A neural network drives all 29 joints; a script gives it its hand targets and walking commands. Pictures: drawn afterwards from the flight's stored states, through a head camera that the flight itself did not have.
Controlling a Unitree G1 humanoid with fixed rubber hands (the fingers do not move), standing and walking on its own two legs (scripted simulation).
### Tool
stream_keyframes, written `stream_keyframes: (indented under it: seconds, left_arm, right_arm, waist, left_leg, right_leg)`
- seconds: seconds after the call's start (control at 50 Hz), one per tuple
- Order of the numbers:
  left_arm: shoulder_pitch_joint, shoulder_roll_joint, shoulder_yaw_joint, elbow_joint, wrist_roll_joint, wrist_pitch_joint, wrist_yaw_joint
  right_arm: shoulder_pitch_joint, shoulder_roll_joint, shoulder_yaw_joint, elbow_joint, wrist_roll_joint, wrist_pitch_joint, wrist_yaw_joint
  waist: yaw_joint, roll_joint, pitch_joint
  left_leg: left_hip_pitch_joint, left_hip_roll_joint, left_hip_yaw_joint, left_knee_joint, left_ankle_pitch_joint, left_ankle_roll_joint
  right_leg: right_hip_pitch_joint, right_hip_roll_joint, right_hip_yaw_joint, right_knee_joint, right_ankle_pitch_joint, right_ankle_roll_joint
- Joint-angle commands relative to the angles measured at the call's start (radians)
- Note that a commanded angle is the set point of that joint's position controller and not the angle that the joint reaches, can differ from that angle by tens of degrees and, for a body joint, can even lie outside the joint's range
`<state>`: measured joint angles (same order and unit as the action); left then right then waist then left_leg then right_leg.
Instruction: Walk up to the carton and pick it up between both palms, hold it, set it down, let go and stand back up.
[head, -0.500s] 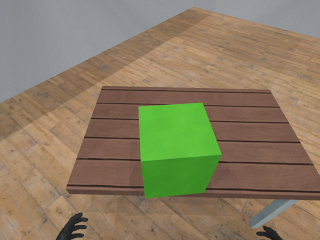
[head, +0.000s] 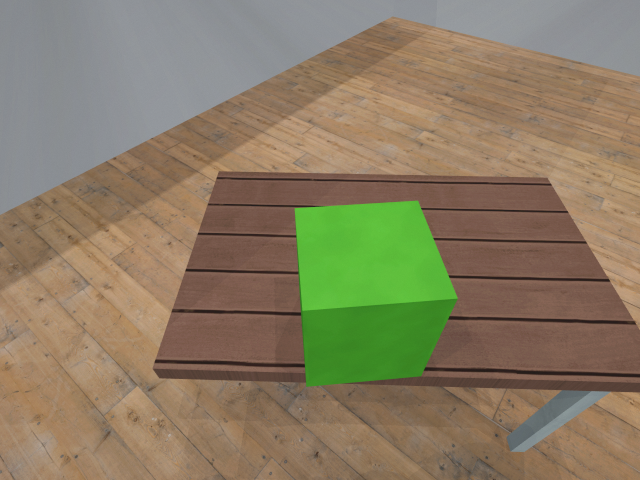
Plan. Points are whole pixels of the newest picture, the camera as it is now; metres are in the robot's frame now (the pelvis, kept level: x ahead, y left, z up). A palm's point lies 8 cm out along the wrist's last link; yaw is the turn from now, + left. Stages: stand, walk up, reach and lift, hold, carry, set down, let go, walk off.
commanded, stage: stand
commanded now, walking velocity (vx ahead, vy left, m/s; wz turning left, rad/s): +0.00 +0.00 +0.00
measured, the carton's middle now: (360, 296) +0.42 -0.03 -0.08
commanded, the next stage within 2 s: none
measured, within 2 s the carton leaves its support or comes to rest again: neither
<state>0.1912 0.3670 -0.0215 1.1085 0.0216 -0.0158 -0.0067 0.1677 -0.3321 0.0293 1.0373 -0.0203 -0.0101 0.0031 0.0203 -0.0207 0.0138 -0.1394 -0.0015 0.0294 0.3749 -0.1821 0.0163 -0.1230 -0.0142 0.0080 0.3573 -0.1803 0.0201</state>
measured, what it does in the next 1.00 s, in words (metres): stands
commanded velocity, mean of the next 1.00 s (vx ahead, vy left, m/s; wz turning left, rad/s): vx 0.00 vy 0.00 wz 0.00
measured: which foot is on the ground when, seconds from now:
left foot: down 0.00-1.00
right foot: down 0.00-1.00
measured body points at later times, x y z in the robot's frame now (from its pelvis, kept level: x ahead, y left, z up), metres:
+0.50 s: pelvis +0.00 +0.00 +0.00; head -0.01 +0.01 +0.45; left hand +0.06 +0.30 -0.14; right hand +0.08 -0.30 -0.12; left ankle +0.02 +0.11 -0.75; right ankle +0.01 -0.13 -0.75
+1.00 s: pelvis +0.01 +0.00 +0.00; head +0.01 +0.01 +0.45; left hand +0.07 +0.30 -0.13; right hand +0.09 -0.30 -0.12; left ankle +0.02 +0.11 -0.75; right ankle +0.01 -0.13 -0.75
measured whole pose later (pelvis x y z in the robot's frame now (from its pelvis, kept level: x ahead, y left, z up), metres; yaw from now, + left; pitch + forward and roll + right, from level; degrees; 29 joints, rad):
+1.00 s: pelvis +0.01 +0.00 +0.00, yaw +0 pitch -3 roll +0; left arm 0.15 0.36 -0.02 1.11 0.01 -0.01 0.00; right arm 0.11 -0.34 0.00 1.11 -0.01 -0.01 0.01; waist 0.01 -0.01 0.04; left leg -0.11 0.00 0.02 0.33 -0.17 0.01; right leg -0.10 -0.01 0.02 0.33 -0.17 0.02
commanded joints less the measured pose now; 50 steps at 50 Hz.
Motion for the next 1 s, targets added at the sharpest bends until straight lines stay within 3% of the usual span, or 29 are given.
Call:
stream_keyframes:
  seconds: [0.0,0.98]
  left_arm:
    - [-0.037,0.19,0.039,-0.057,-0.002,-0.022,0.013]
    - [-0.07,0.19,0.047,-0.048,-0.008,-0.017,0.022]
  right_arm:
    - [-0.056,-0.232,-0.052,-0.063,0.001,-0.024,-0.015]
    - [-0.119,-0.228,-0.066,0.004,0.013,-0.018,-0.011]
  waist:
    - [-0.007,0.034,0.013]
    - [-0.015,0.021,-0.021]
  left_leg:
    - [-0.056,0.127,-0.145,-0.126,-0.084,0.026]
    - [0.032,0.126,-0.121,-0.108,0.082,0.018]
  right_leg:
    - [-0.014,-0.083,0.099,-0.061,0.006,-0.027]
    - [0.008,-0.104,0.102,-0.081,0.097,-0.035]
